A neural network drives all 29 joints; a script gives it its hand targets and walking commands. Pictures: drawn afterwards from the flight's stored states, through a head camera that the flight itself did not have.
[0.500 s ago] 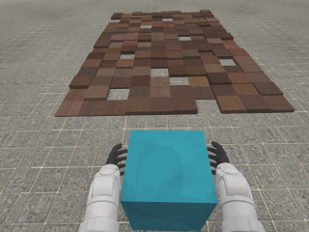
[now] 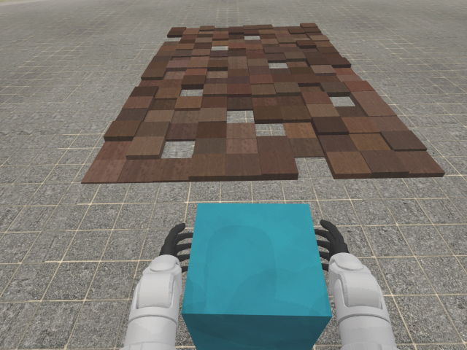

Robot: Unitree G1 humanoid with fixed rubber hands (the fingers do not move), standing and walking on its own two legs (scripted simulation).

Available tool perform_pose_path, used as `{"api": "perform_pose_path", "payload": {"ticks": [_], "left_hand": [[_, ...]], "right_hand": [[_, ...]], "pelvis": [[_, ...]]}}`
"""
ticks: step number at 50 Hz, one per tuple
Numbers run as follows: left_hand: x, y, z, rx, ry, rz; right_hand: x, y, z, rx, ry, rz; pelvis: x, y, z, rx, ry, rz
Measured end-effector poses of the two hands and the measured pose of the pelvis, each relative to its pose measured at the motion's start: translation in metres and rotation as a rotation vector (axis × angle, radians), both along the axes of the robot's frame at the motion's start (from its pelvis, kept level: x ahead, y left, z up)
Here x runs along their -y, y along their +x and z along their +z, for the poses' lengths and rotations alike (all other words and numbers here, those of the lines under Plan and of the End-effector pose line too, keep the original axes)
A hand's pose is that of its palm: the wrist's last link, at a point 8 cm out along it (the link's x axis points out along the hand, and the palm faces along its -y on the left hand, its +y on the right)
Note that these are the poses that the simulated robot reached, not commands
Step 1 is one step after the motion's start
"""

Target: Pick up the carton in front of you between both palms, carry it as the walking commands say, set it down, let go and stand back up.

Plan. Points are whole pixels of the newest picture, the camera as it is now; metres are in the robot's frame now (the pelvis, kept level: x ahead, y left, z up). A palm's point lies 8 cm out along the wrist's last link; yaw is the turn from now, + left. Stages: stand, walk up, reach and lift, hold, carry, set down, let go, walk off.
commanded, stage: reach and lift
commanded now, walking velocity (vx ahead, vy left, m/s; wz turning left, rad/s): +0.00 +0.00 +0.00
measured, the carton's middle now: (252, 283) +0.28 +0.00 -0.04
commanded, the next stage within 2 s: hold in 0.16 s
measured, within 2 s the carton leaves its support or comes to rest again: neither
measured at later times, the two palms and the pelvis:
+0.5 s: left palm (167, 262) +0.27 +0.15 +0.05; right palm (342, 260) +0.28 -0.15 +0.05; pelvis -0.01 +0.00 +0.00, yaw +0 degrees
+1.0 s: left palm (171, 216) +0.35 +0.15 +0.09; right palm (336, 209) +0.36 -0.15 +0.09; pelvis +0.08 -0.01 -0.01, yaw +0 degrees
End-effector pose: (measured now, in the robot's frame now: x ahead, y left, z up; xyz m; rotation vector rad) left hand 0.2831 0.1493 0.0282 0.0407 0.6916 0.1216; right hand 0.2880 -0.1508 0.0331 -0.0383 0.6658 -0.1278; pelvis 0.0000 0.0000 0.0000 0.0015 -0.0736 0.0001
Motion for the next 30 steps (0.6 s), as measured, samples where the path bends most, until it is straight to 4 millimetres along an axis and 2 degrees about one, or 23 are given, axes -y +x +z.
{"api": "perform_pose_path", "payload": {"ticks": [9,17,30], "left_hand": [[0.000,-0.002,0.005,0.004,0.000,0.002],[0.001,-0.006,0.020,0.034,-0.004,0.003],[0.001,-0.009,0.019,0.015,-0.011,0.009]], "right_hand": [[0.000,-0.002,0.005,0.004,0.002,0.001],[0.001,-0.006,0.020,0.033,0.006,-0.005],[0.001,-0.010,0.018,0.015,0.014,-0.013]], "pelvis": [[0.001,0.000,0.000,0.013,0.000,0.001],[0.002,-0.003,0.001,0.036,0.000,0.003],[0.001,-0.013,0.000,0.051,0.000,0.002]]}}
